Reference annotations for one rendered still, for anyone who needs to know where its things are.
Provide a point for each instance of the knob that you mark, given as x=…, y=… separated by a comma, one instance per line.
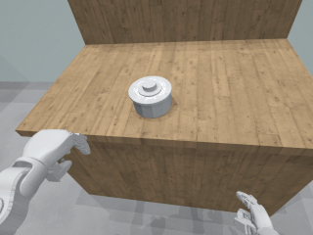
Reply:
x=149, y=84

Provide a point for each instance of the table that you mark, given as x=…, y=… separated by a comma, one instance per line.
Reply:
x=241, y=114

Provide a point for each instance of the robot left forearm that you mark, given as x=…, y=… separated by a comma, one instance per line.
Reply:
x=18, y=184

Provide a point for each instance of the right robot hand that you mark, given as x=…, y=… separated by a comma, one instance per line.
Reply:
x=256, y=218

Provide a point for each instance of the left robot hand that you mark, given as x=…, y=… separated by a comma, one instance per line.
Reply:
x=50, y=145

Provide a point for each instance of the pot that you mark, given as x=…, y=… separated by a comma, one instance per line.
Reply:
x=154, y=111

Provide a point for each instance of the lid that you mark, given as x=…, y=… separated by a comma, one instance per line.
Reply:
x=150, y=97

